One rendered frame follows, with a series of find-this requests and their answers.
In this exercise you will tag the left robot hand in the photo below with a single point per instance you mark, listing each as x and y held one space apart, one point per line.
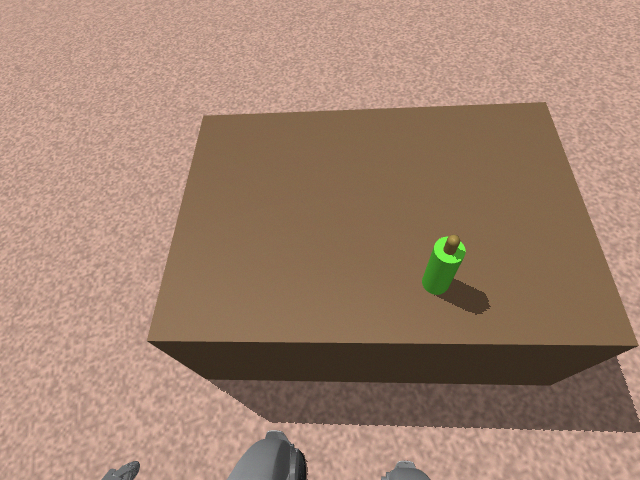
126 472

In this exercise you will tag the bottle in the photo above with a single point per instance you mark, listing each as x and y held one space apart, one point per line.
445 259

